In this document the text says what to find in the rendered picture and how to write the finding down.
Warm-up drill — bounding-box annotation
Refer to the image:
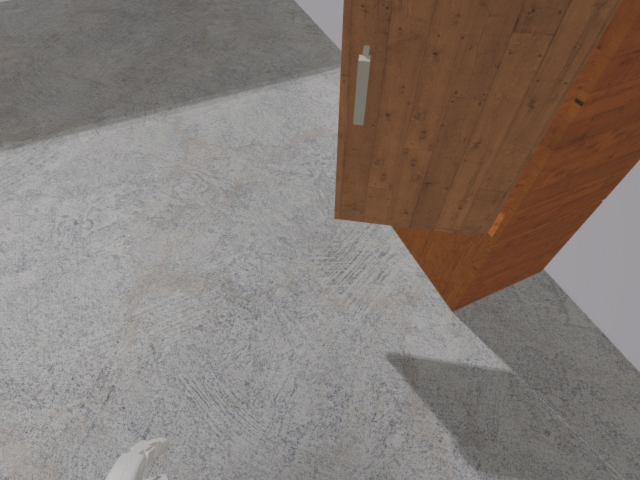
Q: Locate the cupboard door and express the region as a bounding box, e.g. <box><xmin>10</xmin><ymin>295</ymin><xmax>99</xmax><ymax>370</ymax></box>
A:
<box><xmin>334</xmin><ymin>0</ymin><xmax>622</xmax><ymax>237</ymax></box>

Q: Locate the left robot hand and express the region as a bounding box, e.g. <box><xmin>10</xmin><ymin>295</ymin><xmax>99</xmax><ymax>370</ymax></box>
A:
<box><xmin>105</xmin><ymin>438</ymin><xmax>169</xmax><ymax>480</ymax></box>

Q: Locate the handle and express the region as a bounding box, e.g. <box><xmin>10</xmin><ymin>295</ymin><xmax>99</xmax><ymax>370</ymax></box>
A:
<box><xmin>353</xmin><ymin>45</ymin><xmax>371</xmax><ymax>125</ymax></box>

